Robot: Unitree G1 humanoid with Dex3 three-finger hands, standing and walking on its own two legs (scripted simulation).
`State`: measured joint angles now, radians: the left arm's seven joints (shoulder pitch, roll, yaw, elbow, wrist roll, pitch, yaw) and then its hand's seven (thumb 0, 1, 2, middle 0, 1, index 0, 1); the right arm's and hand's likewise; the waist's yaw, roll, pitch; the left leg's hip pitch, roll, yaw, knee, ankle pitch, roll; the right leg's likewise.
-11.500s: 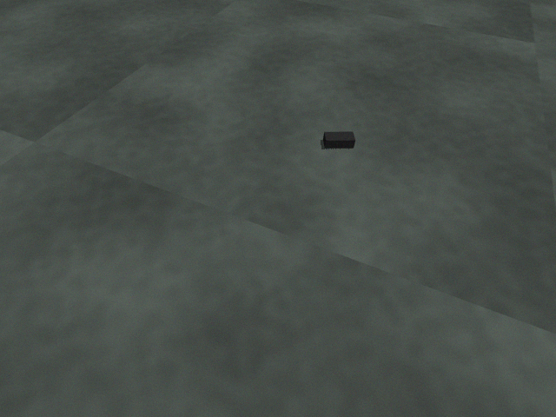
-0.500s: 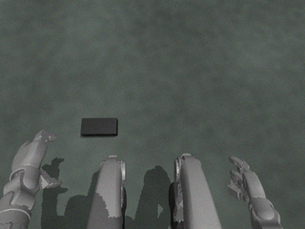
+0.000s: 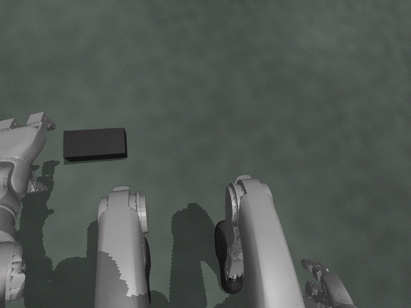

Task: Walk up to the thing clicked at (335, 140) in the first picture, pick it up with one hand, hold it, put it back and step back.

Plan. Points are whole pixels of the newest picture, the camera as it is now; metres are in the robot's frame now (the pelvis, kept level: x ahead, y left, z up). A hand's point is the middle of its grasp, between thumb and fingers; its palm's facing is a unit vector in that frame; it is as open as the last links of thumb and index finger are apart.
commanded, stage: rise first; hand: left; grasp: from above
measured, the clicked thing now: (96, 144) +0.49 +0.25 -0.36
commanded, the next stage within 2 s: approach in 1.08 s
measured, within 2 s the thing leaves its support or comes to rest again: neither
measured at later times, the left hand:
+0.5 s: hand (49, 149) +0.43 +0.31 -0.21, palm faces -0.46 -0.05 -0.89, open 14.2 cm
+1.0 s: hand (56, 144) +0.45 +0.31 -0.23, palm faces -0.44 -0.06 -0.89, open 14.2 cm
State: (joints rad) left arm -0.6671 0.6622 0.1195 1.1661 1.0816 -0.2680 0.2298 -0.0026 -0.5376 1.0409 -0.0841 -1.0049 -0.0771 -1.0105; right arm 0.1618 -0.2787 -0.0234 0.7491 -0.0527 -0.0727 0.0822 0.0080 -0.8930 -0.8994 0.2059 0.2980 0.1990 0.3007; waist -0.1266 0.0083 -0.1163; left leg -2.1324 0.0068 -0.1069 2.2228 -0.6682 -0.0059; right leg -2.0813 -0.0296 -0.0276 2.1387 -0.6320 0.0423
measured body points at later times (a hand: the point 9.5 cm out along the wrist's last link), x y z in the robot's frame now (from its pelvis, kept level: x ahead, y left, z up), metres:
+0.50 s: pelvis +0.01 +0.00 -0.05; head +0.24 +0.07 +0.34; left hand +0.45 +0.31 -0.16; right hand +0.09 -0.28 -0.16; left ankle +0.09 +0.12 -0.36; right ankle +0.11 -0.14 -0.35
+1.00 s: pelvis +0.02 +0.00 -0.06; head +0.26 +0.06 +0.31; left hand +0.47 +0.31 -0.18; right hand +0.08 -0.28 -0.16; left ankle +0.09 +0.12 -0.36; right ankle +0.11 -0.14 -0.35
